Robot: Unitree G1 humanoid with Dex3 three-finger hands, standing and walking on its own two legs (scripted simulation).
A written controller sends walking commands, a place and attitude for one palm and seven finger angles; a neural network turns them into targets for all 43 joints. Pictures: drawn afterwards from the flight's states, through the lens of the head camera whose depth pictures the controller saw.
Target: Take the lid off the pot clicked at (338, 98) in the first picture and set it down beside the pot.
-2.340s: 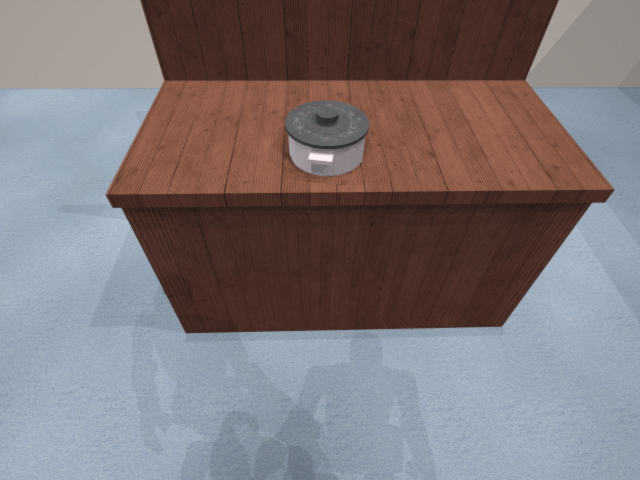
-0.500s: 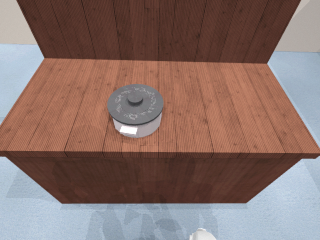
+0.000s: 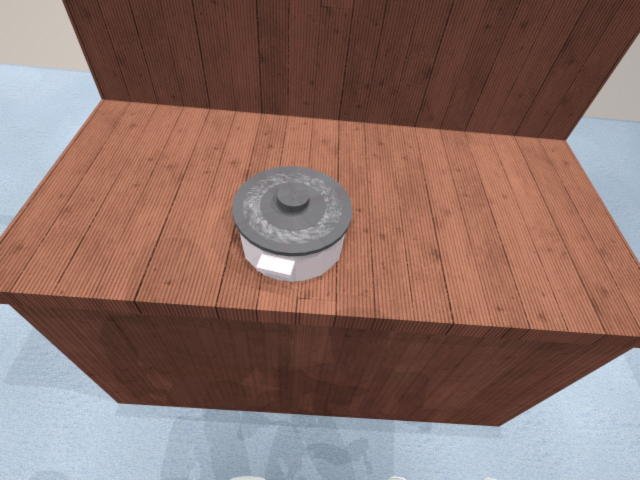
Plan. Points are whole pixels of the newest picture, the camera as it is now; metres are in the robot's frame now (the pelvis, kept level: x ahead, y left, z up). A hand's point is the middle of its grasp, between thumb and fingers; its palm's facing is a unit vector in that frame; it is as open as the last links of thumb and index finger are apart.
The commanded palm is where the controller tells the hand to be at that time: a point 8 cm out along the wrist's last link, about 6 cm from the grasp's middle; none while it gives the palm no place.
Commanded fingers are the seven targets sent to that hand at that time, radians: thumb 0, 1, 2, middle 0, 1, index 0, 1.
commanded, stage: come to a stop and stand still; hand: left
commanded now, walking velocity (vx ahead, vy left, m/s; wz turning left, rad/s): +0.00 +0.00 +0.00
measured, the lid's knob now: (293, 197) +0.51 +0.09 +0.04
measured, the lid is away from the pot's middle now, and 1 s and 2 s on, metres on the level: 0.00 0.00 0.00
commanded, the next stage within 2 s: look again from close up in 1.56 s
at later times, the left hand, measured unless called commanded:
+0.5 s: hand out of the picture -0.12 +0.26 -0.15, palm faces +0.05 -0.97 -0.22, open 7.4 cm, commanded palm none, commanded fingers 0.00 0.90 0.90 -0.20 -0.30 -0.20 -0.30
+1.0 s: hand out of the picture -0.11 +0.31 -0.16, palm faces +0.02 -0.98 -0.19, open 7.4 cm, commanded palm none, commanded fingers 0.00 0.90 0.90 -0.20 -0.30 -0.20 -0.30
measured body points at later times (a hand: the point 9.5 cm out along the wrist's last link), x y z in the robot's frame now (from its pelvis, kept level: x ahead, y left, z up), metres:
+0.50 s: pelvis -0.05 +0.09 +0.02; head -0.06 +0.09 +0.47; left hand -0.12 +0.31 -0.13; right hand -0.06 -0.14 -0.14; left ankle +0.03 +0.10 -0.71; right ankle -0.12 -0.03 -0.72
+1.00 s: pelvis -0.07 +0.15 +0.02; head -0.09 +0.15 +0.47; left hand -0.11 +0.36 -0.14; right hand -0.12 -0.06 -0.14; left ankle -0.01 +0.14 -0.72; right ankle -0.14 +0.04 -0.71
